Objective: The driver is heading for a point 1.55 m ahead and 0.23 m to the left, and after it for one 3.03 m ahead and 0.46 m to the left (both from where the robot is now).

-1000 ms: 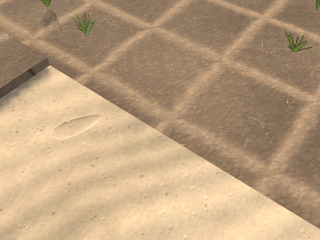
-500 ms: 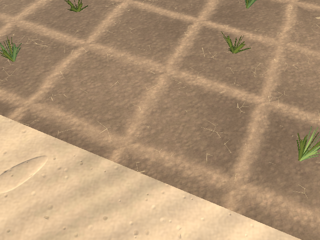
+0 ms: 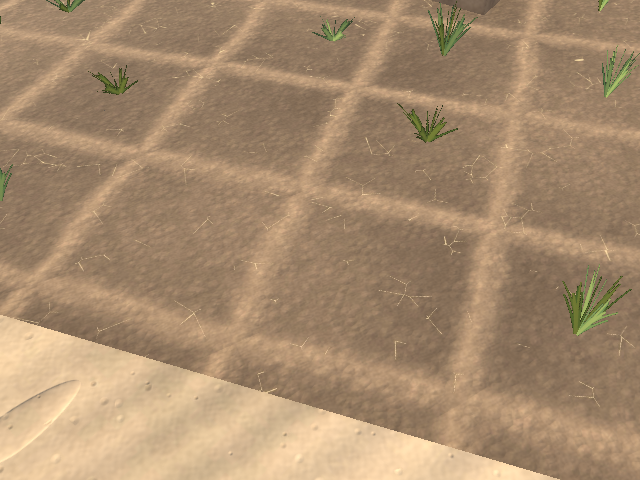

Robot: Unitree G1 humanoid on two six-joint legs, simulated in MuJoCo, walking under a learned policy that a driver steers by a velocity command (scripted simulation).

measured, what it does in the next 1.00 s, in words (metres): walks ahead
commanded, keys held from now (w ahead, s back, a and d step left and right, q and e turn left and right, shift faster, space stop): no key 0.28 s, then w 0.72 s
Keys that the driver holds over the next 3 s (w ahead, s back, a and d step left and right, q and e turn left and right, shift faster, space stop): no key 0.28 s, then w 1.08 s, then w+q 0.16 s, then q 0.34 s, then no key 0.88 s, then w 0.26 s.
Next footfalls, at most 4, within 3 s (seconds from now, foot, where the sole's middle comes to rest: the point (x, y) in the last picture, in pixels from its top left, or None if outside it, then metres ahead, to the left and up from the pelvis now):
1.04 right None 0.48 -0.04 -0.78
1.62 left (274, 386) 0.77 0.14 -0.80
2.00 right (338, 334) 0.94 -0.02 -0.84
2.30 left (258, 368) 0.83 0.18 -0.81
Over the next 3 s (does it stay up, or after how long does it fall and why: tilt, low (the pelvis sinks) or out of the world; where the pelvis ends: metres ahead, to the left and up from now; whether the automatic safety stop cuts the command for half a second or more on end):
stays up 0.90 0.09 -0.05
